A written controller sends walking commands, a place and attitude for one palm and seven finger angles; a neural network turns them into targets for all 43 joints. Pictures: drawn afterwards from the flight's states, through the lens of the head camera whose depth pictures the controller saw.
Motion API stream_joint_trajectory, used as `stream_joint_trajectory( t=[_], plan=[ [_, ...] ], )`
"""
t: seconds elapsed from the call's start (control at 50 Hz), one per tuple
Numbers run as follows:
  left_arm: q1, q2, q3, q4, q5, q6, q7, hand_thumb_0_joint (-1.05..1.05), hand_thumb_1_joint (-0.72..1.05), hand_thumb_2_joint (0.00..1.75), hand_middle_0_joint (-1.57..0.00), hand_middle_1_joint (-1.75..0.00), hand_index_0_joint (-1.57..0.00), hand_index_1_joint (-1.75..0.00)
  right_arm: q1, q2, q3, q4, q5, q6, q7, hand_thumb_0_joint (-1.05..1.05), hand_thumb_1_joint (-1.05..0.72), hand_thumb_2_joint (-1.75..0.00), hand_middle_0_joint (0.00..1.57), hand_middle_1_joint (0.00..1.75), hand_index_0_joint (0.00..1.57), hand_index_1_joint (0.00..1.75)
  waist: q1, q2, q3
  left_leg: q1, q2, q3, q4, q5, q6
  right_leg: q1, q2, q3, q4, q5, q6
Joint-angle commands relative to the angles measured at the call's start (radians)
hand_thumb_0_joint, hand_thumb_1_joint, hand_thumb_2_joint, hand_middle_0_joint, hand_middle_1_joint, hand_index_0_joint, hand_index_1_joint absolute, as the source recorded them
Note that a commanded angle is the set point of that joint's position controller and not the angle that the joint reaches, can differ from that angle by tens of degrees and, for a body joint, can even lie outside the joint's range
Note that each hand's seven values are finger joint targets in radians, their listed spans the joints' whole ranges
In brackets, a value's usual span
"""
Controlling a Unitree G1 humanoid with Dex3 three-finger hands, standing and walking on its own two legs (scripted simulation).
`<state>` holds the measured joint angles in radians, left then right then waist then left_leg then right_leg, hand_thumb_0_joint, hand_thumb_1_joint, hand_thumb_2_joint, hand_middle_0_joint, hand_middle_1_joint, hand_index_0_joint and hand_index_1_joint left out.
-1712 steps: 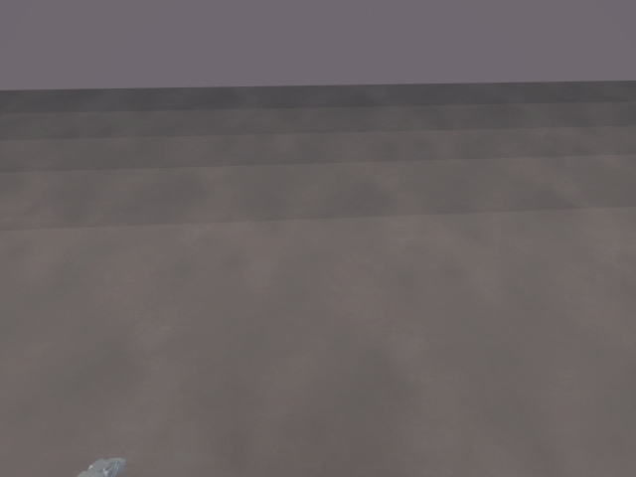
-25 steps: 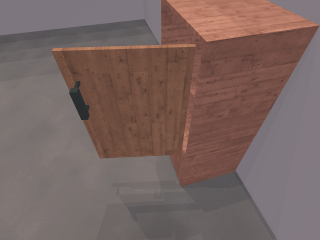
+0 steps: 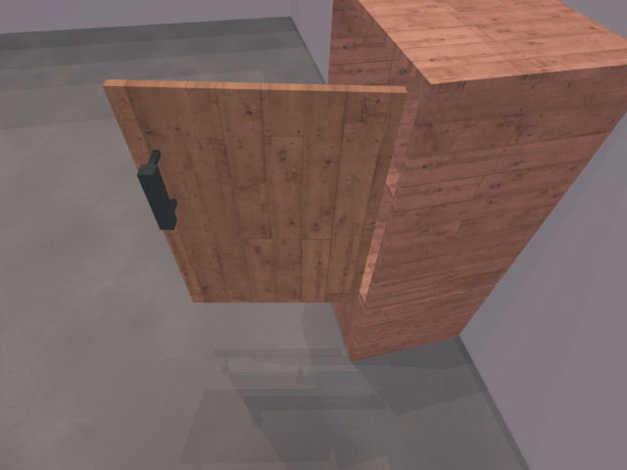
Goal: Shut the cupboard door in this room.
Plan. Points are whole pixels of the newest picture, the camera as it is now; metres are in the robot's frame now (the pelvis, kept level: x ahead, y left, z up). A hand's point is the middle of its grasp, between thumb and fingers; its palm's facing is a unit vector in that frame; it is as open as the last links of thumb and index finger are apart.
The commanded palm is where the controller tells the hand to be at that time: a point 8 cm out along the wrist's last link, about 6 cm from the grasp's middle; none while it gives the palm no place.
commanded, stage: come to a stop and stand still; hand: left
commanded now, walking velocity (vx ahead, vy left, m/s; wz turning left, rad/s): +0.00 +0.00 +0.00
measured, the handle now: (161, 190) +0.52 +0.29 +0.03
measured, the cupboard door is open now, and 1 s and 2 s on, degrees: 77 77 77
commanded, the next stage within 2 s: look again from close up in 0.28 s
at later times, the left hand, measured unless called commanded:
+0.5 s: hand out of the picture +0.03 +0.20 -0.18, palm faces -0.01 -0.98 -0.22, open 7.4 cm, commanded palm none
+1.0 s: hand out of the picture +0.04 +0.22 -0.18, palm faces -0.04 -0.97 -0.25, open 7.4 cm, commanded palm none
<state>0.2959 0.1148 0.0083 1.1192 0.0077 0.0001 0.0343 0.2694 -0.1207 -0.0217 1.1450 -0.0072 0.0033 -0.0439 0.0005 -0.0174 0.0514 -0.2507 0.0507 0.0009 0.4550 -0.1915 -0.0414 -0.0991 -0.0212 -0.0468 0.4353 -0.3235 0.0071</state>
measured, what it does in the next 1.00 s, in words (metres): stands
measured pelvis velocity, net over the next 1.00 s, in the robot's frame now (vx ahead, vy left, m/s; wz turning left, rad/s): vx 0.01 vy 0.02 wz -0.04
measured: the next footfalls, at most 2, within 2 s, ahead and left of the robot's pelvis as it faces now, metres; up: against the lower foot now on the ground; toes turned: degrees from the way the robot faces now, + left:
right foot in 1.48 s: +0.13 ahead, -0.04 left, +0.00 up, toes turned +3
left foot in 1.88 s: +0.09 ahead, +0.14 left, +0.00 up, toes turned +7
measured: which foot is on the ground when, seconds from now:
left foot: down 0.00-1.00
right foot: down 0.00-1.00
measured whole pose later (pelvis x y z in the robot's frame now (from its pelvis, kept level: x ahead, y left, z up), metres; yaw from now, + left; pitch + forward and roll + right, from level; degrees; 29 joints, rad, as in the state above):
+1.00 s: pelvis +0.01 +0.02 +0.00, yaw -2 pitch +0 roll +1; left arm 0.27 0.21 -0.02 1.05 0.01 0.00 0.03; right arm 0.24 -0.20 0.01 1.07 -0.01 0.00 -0.01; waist 0.00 -0.01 0.03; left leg -0.26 0.02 0.05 0.51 -0.25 -0.01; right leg -0.13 -0.06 0.00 0.51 -0.37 0.04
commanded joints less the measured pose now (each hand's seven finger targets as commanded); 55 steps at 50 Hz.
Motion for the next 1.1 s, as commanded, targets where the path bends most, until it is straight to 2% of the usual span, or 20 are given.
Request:
stream_joint_trajectory(
  t=[0.0,0.34,0.36,0.38,0.4,0.42,0.44,0.46,0.48,0.52,0.54,0.6,0.64,0.66,0.72,0.8,0.86,0.98,1.02,1.08],
  plan=[
    [0.086,0.099,0.017,-0.019,0.002,-0.012,0.005,0.0,0.9,0.9,-0.2,-0.3,-0.2,-0.3,0.048,-0.097,-0.016,-0.031,0.002,-0.02,0.002,0.0,-0.9,-0.9,0.2,0.3,0.2,0.3,0.001,0.008,0.017,0.107,0.048,-0.037,-0.039,0.186,0.047,-0.114,-0.083,0.06,-0.102,0.19,-0.018],
    [0.074,0.14,0.017,-0.029,0.004,-0.014,0.005,0.0,0.9,0.9,-0.2,-0.3,-0.2,-0.3,-0.001,-0.138,-0.015,-0.053,0.004,-0.027,0.002,0.0,-0.9,-0.9,0.2,0.3,0.2,0.3,0.009,0.004,-0.004,0.132,0.049,-0.035,-0.04,0.283,0.055,-0.047,-0.094,0.038,-0.098,0.29,-0.008],
    [0.134,0.149,0.009,-0.018,0.023,-0.045,0.044,0.0,0.9,0.9,-0.2,-0.3,-0.2,-0.3,-0.077,-0.168,-0.01,-0.126,0.005,-0.036,0.018,0.0,-0.9,-0.9,0.2,0.3,0.2,0.3,0.027,0.05,0.014,0.092,0.049,0.007,0.175,0.363,0.038,-0.131,-0.126,0.143,-0.109,0.609,0.001],
    [0.064,0.195,0.02,-0.073,0.02,-0.051,0.039,0.0,0.9,0.9,-0.2,-0.3,-0.2,-0.3,0.001,-0.118,-0.008,-0.147,-0.002,-0.031,0.027,0.0,-0.9,-0.9,0.2,0.3,0.2,0.3,-0.037,0.046,-0.051,0.03,0.035,-0.002,0.134,0.157,0.051,-0.045,-0.143,0.103,-0.026,0.598,-0.029],
    [0.047,0.182,0.016,-0.091,0.016,-0.052,0.034,0.0,0.9,0.9,-0.2,-0.3,-0.2,-0.3,0.023,-0.134,-0.007,-0.15,-0.003,-0.028,0.027,0.0,-0.9,-0.9,0.2,0.3,0.2,0.3,-0.031,0.031,-0.09,0.025,0.036,-0.002,0.119,0.147,0.058,-0.039,-0.114,0.083,0.017,0.505,-0.039],
    [0.05,0.169,0.013,-0.103,0.013,-0.051,0.031,0.0,0.9,0.9,-0.2,-0.3,-0.2,-0.3,0.032,-0.147,-0.009,-0.16,-0.003,-0.03,0.028,0.0,-0.9,-0.9,0.2,0.3,0.2,0.3,-0.031,0.037,-0.116,0.042,0.045,-0.015,0.115,0.259,0.066,-0.037,-0.088,0.065,0.049,0.457,-0.043],
    [0.073,0.172,0.015,-0.103,0.012,-0.053,0.028,0.0,0.9,0.9,-0.2,-0.3,-0.2,-0.3,0.035,-0.156,-0.006,-0.16,-0.007,-0.039,0.027,0.0,-0.9,-0.9,0.2,0.3,0.2,0.3,-0.012,0.082,-0.162,0.088,0.051,-0.009,0.126,0.4,0.071,-0.016,-0.083,0.052,0.075,0.5,-0.04],
    [0.074,0.175,0.016,-0.106,0.008,-0.047,0.029,0.0,0.9,0.9,-0.2,-0.3,-0.2,-0.3,0.037,-0.171,-0.007,-0.166,-0.004,-0.037,0.025,0.0,-0.9,-0.9,0.2,0.3,0.2,0.3,-0.016,0.091,-0.163,0.1,0.06,-0.027,0.126,0.453,0.079,-0.027,-0.07,0.043,0.087,0.415,-0.04],
    [0.073,0.17,0.015,-0.109,0.007,-0.04,0.028,0.0,0.9,0.9,-0.2,-0.3,-0.2,-0.3,0.03,-0.179,-0.009,-0.171,-0.002,-0.036,0.023,0.0,-0.9,-0.9,0.2,0.3,0.2,0.3,-0.011,0.083,-0.14,0.095,0.068,-0.036,0.119,0.472,0.085,-0.047,-0.06,0.034,0.086,0.338,-0.035],
    [0.07,0.161,0.01,-0.113,0.007,-0.027,0.025,0.0,0.9,0.9,-0.2,-0.3,-0.2,-0.3,0.017,-0.187,-0.009,-0.181,-0.003,-0.03,0.02,0.0,-0.9,-0.9,0.2,0.3,0.2,0.3,-0.006,0.049,-0.079,0.061,0.068,-0.043,0.097,0.396,0.089,-0.08,-0.05,0.033,0.068,0.234,-0.031],
    [0.065,0.164,0.011,-0.118,0.009,-0.026,0.023,0.0,0.9,0.9,-0.2,-0.3,-0.2,-0.3,0.008,-0.177,-0.004,-0.179,-0.004,-0.031,0.019,0.0,-0.9,-0.9,0.2,0.3,0.2,0.3,0.0,0.039,-0.042,0.032,0.06,-0.039,0.086,0.378,0.089,-0.079,-0.053,0.035,0.061,0.245,-0.031],
    [0.036,0.182,0.006,-0.125,0.006,-0.015,0.016,0.0,0.9,0.9,-0.2,-0.3,-0.2,-0.3,-0.014,-0.179,-0.004,-0.185,-0.005,-0.02,0.025,0.0,-0.9,-0.9,0.2,0.3,0.2,0.3,-0.004,-0.018,0.015,0.005,0.04,-0.03,0.035,0.136,0.078,-0.132,-0.059,0.053,0.026,0.121,-0.027],
    [0.025,0.19,0.007,-0.133,0.009,-0.012,0.011,0.0,0.9,0.9,-0.2,-0.3,-0.2,-0.3,-0.021,-0.177,-0.002,-0.178,-0.007,-0.021,0.028,0.0,-0.9,-0.9,0.2,0.3,0.2,0.3,-0.001,0.024,0.045,-0.016,0.035,-0.036,-0.005,0.082,0.08,-0.139,-0.054,0.055,0.016,0.068,-0.026],
    [0.026,0.2,0.008,-0.133,0.007,-0.01,0.01,0.0,0.9,0.9,-0.2,-0.3,-0.2,-0.3,-0.021,-0.184,-0.001,-0.177,-0.008,-0.021,0.029,0.0,-0.9,-0.9,0.2,0.3,0.2,0.3,0.002,0.04,0.029,-0.013,0.035,-0.043,-0.014,0.057,0.08,-0.134,-0.054,0.057,0.015,0.039,-0.025],
    [0.023,0.207,0.006,-0.131,0.007,-0.009,0.006,0.0,0.9,0.9,-0.2,-0.3,-0.2,-0.3,-0.02,-0.195,0.001,-0.172,-0.007,-0.024,0.03,0.0,-0.9,-0.9,0.2,0.3,0.2,0.3,0.004,0.023,0.005,0.008,0.04,-0.046,-0.034,0.029,0.081,-0.137,-0.057,0.061,0.008,0.021,-0.023],
    [0.021,0.221,0.005,-0.125,0.006,-0.013,0.004,0.0,0.9,0.9,-0.2,-0.3,-0.2,-0.3,-0.021,-0.197,0.004,-0.159,-0.005,-0.026,0.03,0.0,-0.9,-0.9,0.2,0.3,0.2,0.3,0.006,-0.01,-0.009,0.029,0.037,-0.027,-0.023,0.078,0.076,-0.129,-0.069,0.069,-0.008,0.077,-0.021],
    [0.023,0.227,0.006,-0.117,0.007,-0.016,0.005,0.0,0.9,0.9,-0.2,-0.3,-0.2,-0.3,-0.019,-0.197,0.006,-0.142,-0.004,-0.03,0.028,0.0,-0.9,-0.9,0.2,0.3,0.2,0.3,0.006,0.005,-0.029,0.053,0.04,-0.02,-0.014,0.152,0.075,-0.11,-0.075,0.07,-0.004,0.153,-0.02],
    [0.026,0.227,0.005,-0.094,0.007,-0.016,0.003,0.0,0.9,0.9,-0.2,-0.3,-0.2,-0.3,-0.024,-0.197,0.007,-0.116,-0.002,-0.029,0.026,0.0,-0.9,-0.9,0.2,0.3,0.2,0.3,0.006,0.01,-0.024,0.068,0.045,-0.012,-0.021,0.154,0.07,-0.114,-0.078,0.076,-0.021,0.169,-0.02],
    [0.042,0.219,0.008,-0.083,0.009,-0.012,0.001,0.0,0.9,0.9,-0.2,-0.3,-0.2,-0.3,-0.01,-0.189,0.008,-0.108,-0.005,-0.023,0.03,0.0,-0.9,-0.9,0.2,0.3,0.2,0.3,0.009,0.019,-0.034,0.054,0.033,-0.005,-0.005,0.049,0.072,-0.103,-0.078,0.068,-0.007,0.051,-0.025],
    [0.061,0.241,0.023,-0.087,0.014,-0.007,-0.006,0.0,0.9,0.9,-0.2,-0.3,-0.2,-0.3,-0.026,-0.179,0.004,-0.129,-0.01,-0.014,0.039,0.0,-0.9,-0.9,0.2,0.3,0.2,0.3,0.016,-0.043,0.047,-0.055,-0.012,0.029,0.063,-0.129,0.069,-0.133,-0.114,0.117,-0.06,-0.157,-0.055]
  ],
)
